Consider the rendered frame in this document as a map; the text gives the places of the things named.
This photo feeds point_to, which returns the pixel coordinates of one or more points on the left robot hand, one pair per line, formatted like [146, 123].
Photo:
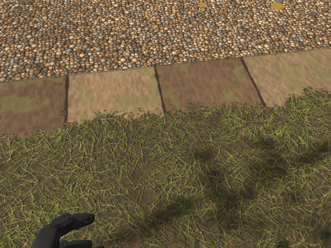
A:
[49, 236]

